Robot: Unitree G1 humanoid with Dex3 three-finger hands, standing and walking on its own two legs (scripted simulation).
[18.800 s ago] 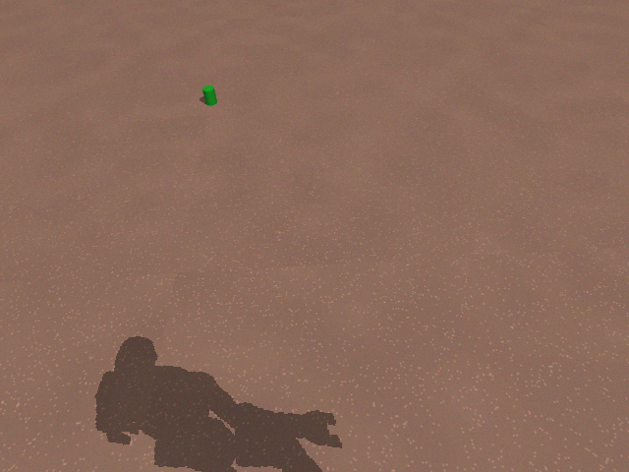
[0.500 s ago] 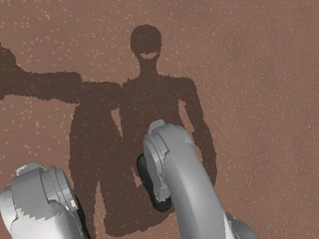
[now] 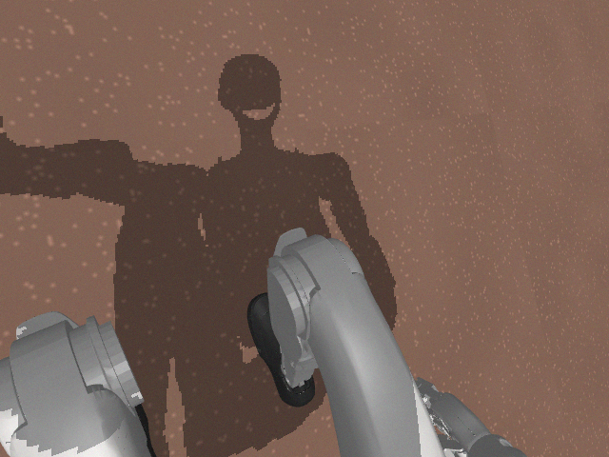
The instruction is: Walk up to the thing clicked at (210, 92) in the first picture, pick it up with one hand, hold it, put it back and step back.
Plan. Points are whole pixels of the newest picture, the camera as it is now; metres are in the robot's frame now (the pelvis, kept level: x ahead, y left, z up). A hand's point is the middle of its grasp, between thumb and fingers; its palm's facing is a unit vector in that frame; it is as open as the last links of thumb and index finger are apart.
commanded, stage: rest palm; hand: left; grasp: from above
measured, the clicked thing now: out of the picture +0.50 +0.34 -0.27
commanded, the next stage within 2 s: close in 0.44 s
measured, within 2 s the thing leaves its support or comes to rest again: neither
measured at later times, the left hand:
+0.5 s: hand out of the picture +0.48 +0.33 -0.24, palm faces -0.45 -0.14 -0.88, open 12.3 cm
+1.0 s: hand out of the picture +0.48 +0.33 -0.24, palm faces -0.45 -0.13 -0.88, open 11.1 cm
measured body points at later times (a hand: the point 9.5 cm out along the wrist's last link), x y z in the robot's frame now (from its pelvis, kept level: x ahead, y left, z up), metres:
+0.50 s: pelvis +0.00 +0.00 +0.00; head +0.28 +0.13 +0.32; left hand +0.50 +0.34 -0.19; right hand +0.04 -0.25 -0.05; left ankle +0.06 +0.12 -0.28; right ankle +0.12 -0.13 -0.28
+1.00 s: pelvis +0.00 +0.00 +0.00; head +0.29 +0.13 +0.32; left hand +0.50 +0.34 -0.19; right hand +0.05 -0.25 -0.05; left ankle +0.06 +0.12 -0.28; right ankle +0.12 -0.13 -0.28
